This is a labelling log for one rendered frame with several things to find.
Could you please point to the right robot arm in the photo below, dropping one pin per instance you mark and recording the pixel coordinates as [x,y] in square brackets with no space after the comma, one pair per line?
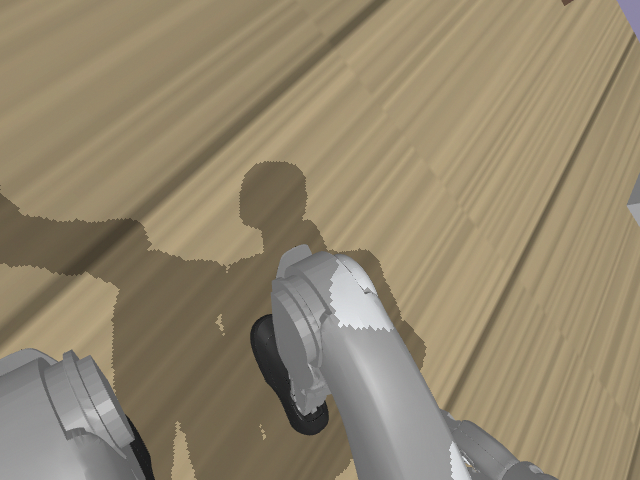
[526,471]

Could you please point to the right robot hand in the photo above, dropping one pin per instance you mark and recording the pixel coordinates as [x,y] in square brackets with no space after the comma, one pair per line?
[486,455]

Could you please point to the right robot foot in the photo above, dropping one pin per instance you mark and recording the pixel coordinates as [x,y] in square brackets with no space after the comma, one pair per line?
[263,343]

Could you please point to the left robot foot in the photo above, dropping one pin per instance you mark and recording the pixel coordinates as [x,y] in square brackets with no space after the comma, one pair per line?
[141,453]

